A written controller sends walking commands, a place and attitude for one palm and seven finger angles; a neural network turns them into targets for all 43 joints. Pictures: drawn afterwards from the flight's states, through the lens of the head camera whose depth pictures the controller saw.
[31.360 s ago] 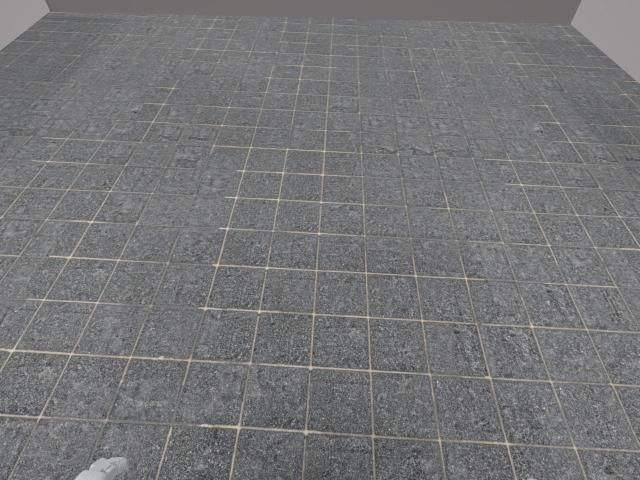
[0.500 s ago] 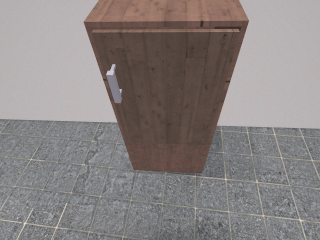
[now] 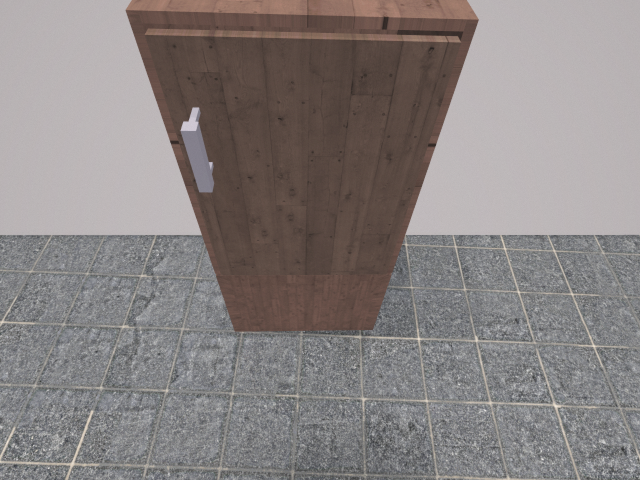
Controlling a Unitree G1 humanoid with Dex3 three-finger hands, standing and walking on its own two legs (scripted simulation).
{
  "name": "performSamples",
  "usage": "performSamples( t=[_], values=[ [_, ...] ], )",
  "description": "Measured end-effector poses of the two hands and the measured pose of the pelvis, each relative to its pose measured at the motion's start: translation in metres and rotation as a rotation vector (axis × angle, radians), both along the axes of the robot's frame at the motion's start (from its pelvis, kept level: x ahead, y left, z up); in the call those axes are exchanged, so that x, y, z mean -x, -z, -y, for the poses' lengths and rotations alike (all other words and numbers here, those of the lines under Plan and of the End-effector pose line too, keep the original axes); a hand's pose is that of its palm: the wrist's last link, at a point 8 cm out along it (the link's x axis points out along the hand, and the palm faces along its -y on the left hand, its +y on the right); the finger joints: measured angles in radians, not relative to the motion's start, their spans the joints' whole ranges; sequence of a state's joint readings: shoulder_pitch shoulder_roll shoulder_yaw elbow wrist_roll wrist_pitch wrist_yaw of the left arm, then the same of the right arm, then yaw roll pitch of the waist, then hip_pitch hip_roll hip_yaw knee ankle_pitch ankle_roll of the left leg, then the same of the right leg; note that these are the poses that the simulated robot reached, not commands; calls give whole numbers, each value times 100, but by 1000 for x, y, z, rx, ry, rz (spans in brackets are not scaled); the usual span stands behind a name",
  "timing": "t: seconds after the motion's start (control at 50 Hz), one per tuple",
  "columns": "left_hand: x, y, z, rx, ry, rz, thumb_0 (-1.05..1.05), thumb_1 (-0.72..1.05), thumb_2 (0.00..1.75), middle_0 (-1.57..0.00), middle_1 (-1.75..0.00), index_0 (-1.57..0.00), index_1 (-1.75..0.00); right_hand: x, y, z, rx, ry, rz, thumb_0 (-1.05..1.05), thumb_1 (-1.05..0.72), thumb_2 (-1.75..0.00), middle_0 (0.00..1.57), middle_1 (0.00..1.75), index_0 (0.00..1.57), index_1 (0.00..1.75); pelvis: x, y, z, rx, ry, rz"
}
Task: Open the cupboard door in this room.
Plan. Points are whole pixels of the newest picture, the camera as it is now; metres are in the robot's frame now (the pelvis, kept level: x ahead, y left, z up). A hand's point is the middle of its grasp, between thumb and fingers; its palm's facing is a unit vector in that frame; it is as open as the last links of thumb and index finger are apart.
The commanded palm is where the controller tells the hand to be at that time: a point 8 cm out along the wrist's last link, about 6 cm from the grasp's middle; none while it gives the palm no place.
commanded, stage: look again from close up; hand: left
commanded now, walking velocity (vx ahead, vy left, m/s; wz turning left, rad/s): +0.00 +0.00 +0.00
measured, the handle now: (201, 150) +0.58 +0.22 +0.05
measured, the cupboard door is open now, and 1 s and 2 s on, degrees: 0 0 0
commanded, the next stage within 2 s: shuffle to correct the standing spot in 0.38 s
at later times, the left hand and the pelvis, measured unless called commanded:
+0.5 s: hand out of the picture +0.00 +0.16 -0.16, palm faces +0.06 -0.97 -0.22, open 7.4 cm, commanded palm none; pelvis -0.02 -0.02 +0.01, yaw +1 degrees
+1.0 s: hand out of the picture -0.03 +0.15 -0.17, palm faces +0.14 -0.97 -0.18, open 7.4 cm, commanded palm none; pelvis +0.02 -0.01 +0.00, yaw +4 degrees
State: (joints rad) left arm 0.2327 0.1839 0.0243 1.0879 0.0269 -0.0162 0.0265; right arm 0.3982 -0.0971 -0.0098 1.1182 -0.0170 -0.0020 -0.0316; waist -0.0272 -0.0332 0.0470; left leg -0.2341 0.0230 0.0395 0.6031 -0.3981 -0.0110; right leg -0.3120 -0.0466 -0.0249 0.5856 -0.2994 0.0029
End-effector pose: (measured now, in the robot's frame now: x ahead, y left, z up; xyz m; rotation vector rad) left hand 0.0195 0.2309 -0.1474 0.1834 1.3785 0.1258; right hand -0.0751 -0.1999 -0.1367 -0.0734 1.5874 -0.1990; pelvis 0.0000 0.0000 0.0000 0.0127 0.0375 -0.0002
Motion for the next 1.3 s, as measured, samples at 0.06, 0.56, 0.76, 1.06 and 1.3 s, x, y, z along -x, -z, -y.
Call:
performSamples(
  t=[0.06,0.56,0.76,1.06,1.3],
  values=[
    [-9,5,7,-2,25,14,1,93,90,-20,-30,-20,-30,-19,9,10,19,-1,48,1,-90,-90,20,30,20,30,1,5,0,33,4,24],
    [48,-16,25,-5,-77,43,1,91,90,-20,-30,-20,-30,-71,4,40,19,-115,270,0,-92,-90,20,30,19,29,20,-8,16,6,-19,83],
    [87,-5,26,32,-118,-75,1,91,90,-20,-30,-20,-30,-11,7,24,3,-64,114,0,-91,-90,20,30,19,29,11,-2,9,4,-12,68],
    [55,3,38,57,-172,-58,1,91,90,-20,-30,-20,-30,-80,11,11,1,-108,176,1,-91,-90,20,30,19,29,-23,3,2,23,-50,63],
    [15,-11,42,44,-99,-33,2,92,90,-20,-30,-20,-30,-135,-3,35,56,-102,276,2,-95,-90,20,30,20,29,-31,-10,10,0,-19,46]
  ],
)
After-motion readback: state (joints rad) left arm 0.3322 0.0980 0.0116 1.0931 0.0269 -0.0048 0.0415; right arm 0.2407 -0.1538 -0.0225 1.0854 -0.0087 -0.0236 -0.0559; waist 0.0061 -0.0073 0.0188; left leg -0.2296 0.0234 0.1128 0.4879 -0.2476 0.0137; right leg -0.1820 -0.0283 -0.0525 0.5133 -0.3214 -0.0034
